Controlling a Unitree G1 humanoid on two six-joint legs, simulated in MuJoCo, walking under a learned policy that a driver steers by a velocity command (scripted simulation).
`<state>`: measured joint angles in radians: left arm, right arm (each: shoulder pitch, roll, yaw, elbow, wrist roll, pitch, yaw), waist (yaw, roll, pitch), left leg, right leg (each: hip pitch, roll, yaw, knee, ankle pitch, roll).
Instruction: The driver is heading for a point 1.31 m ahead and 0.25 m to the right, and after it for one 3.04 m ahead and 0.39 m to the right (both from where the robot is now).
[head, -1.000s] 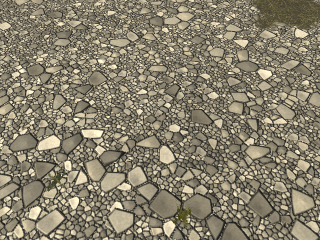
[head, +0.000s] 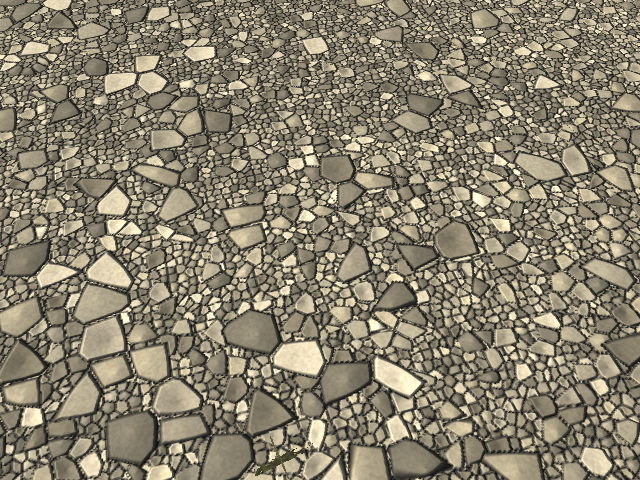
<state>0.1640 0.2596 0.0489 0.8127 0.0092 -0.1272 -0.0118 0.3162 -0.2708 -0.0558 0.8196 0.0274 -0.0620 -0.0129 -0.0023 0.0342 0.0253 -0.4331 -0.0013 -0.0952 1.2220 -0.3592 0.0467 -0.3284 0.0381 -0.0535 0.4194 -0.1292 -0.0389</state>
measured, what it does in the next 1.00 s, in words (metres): walks ahead, turning right: left foot, then right foot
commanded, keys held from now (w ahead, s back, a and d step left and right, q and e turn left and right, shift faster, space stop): w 0.18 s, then w+e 0.82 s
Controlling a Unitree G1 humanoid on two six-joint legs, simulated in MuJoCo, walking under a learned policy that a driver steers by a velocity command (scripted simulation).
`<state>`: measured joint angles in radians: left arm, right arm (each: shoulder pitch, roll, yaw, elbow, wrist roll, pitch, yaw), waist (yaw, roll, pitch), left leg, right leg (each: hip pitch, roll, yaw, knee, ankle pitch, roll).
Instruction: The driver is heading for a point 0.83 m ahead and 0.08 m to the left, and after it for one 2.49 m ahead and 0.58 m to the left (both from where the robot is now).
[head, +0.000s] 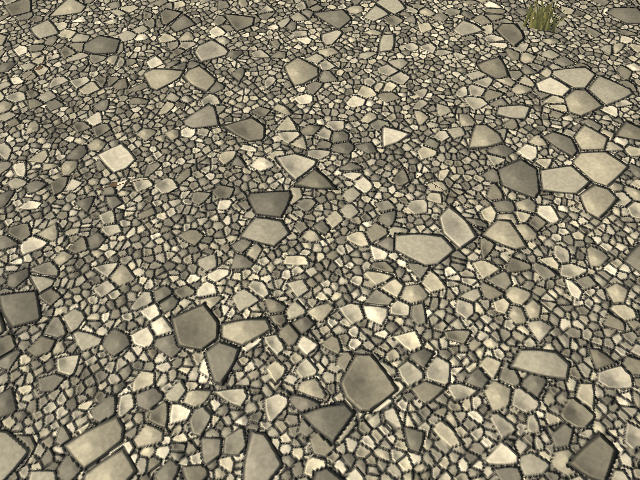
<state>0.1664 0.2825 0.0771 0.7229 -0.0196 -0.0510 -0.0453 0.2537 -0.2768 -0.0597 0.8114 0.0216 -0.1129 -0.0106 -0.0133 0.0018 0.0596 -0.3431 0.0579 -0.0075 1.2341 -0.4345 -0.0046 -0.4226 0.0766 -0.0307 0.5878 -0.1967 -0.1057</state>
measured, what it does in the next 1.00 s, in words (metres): walks ahead: left foot, then right foot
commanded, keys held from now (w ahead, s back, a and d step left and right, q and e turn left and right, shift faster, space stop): w+e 0.16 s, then w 0.10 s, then w+q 0.74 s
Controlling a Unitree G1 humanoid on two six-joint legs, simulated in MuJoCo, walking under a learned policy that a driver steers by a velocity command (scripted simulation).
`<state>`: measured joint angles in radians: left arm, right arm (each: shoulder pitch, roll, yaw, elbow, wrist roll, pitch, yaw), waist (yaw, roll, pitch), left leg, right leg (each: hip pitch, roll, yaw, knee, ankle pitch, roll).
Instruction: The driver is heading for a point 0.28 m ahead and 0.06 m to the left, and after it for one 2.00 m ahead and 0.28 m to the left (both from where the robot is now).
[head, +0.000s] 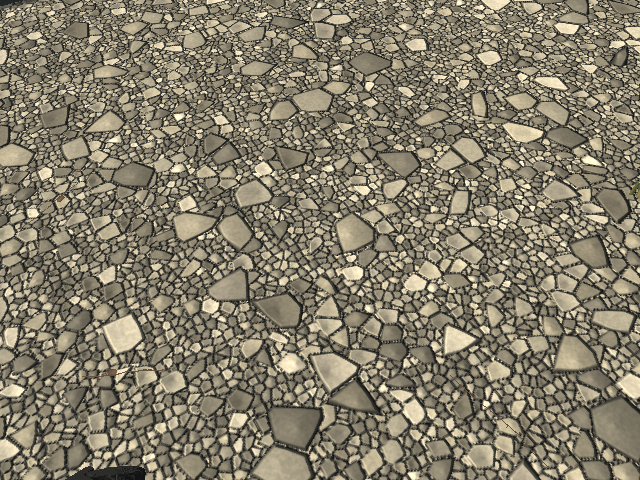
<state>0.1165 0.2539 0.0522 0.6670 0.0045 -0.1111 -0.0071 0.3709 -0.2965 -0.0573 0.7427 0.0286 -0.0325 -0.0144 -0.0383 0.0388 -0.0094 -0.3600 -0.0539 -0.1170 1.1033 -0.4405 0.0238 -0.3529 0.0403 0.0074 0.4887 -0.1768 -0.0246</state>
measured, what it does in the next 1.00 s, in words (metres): walks ahead, turning left: left foot, then right foot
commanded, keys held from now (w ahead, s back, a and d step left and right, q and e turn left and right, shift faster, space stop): w+q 0.10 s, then q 0.38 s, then no key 0.24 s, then e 0.28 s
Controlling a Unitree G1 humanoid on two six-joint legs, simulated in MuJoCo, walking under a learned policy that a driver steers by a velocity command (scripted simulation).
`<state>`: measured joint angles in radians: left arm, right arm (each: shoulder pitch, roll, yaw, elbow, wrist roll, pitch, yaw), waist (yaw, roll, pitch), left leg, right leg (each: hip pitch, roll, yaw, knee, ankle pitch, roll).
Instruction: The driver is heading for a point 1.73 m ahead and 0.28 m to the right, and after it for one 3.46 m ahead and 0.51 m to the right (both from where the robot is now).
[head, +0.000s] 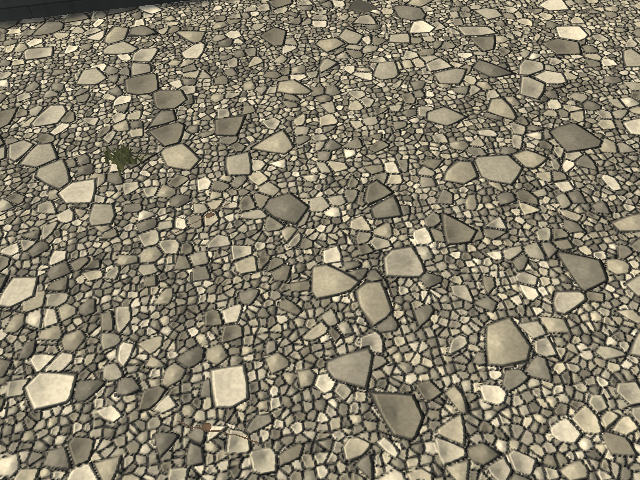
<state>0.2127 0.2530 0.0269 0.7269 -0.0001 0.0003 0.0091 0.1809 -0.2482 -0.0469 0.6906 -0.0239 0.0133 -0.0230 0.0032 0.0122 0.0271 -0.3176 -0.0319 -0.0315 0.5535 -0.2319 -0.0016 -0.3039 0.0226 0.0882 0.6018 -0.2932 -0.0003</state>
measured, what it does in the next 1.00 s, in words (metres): walks ahead, turning right: right foot, then left foot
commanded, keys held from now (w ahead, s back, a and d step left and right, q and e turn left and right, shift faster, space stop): e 0.14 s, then w+e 0.38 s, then w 0.12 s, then w+q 0.36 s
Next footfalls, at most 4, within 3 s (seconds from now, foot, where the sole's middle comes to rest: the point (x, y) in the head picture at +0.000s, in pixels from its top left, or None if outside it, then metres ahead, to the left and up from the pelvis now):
0.42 right None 0.04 -0.15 -0.77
0.90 left None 0.45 -0.09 -0.77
1.34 right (513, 401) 0.67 -0.37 -0.77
1.86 left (374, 305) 0.93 -0.08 -0.77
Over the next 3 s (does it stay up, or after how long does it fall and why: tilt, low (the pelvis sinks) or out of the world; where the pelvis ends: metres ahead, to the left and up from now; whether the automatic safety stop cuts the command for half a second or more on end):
stays up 1.37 -0.19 0.00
